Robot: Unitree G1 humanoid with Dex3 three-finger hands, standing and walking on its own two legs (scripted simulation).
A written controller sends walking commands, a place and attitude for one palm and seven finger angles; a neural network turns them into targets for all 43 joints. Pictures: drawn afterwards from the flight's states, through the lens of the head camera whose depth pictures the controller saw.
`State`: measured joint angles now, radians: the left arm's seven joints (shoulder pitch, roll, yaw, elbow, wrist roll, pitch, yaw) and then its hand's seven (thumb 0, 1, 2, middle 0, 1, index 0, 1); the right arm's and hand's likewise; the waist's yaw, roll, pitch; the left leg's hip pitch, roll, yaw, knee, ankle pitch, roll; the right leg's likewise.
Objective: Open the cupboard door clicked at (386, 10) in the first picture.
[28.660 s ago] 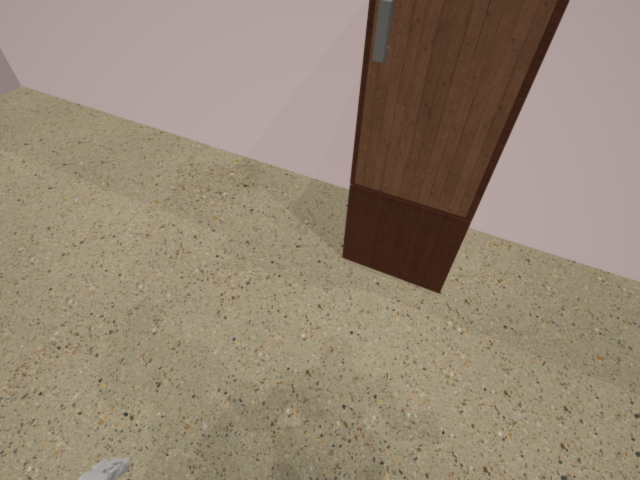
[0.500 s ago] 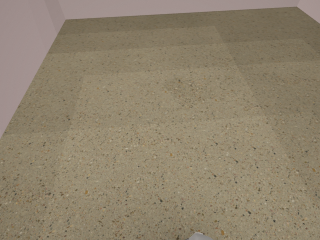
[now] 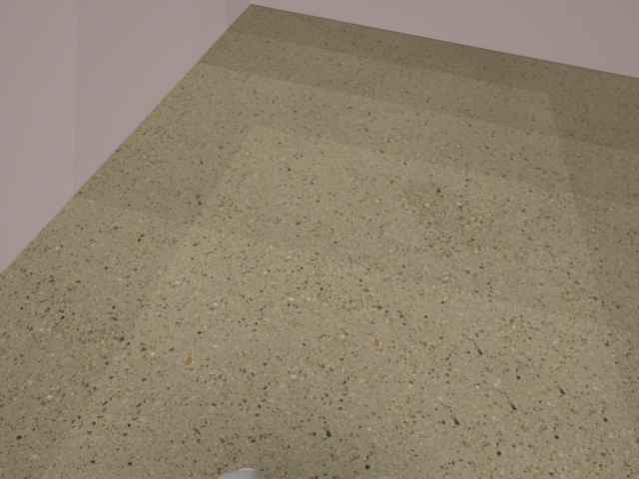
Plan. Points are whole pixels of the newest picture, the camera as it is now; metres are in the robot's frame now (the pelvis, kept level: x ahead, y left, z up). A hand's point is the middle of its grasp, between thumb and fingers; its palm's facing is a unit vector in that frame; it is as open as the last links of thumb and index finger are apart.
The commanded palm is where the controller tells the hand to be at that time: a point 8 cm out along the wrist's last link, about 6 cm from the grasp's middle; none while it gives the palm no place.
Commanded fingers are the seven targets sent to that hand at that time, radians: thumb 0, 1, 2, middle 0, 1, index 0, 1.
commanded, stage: turn to face it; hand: left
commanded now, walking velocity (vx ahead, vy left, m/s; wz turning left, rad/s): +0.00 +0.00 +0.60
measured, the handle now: out of the picture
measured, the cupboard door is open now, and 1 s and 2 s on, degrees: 45 45 45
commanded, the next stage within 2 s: none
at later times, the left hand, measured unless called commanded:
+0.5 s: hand out of the picture +0.04 +0.13 -0.14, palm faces +0.29 -0.92 -0.27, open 7.3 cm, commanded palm none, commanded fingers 0.00 0.90 0.90 -0.20 -0.30 -0.20 -0.30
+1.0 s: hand out of the picture +0.04 +0.15 -0.14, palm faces +0.57 -0.76 -0.31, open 7.3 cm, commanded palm none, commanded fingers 0.00 0.90 0.90 -0.20 -0.30 -0.20 -0.30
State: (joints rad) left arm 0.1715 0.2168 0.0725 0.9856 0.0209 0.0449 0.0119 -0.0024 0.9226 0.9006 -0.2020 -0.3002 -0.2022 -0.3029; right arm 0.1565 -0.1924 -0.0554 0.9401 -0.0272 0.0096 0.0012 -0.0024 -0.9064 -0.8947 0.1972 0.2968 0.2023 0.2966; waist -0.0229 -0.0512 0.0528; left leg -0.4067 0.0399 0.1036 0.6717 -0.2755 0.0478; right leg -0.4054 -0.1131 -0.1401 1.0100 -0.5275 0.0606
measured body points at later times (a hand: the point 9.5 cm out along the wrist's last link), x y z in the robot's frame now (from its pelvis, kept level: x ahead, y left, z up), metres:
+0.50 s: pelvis +0.04 -0.07 +0.02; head +0.10 -0.08 +0.47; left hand +0.02 +0.18 -0.12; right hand +0.20 -0.30 -0.13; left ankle +0.00 +0.07 -0.65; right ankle +0.03 -0.18 -0.72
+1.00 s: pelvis +0.08 -0.09 +0.00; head +0.13 -0.08 +0.45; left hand +0.01 +0.19 -0.12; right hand +0.30 -0.25 -0.15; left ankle +0.00 +0.04 -0.70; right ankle +0.15 -0.19 -0.72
